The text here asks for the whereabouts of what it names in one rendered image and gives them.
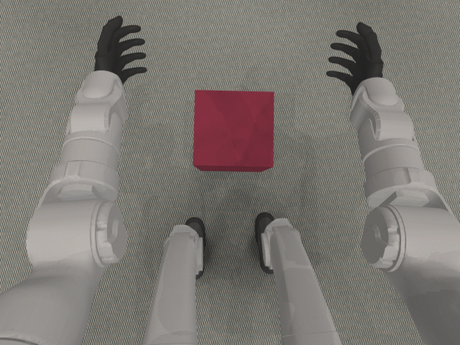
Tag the right robot shin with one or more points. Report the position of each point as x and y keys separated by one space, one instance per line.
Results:
x=281 y=222

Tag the right robot hand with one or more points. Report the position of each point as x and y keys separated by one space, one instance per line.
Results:
x=367 y=56

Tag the left robot shin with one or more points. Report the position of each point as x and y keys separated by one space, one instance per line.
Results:
x=178 y=229

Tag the left robot hand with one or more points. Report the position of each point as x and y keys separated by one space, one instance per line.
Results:
x=108 y=56

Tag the robot shin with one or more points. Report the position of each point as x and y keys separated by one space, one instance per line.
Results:
x=178 y=229
x=281 y=222

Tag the right robot upper arm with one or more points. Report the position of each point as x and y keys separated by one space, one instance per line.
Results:
x=418 y=251

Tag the robot right forearm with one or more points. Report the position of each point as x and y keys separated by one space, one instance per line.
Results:
x=390 y=154

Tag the carton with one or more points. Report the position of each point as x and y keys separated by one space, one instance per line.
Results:
x=233 y=131

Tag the robot left forearm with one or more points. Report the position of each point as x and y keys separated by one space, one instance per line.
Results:
x=92 y=144

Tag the left robot upper arm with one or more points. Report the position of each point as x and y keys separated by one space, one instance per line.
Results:
x=71 y=244

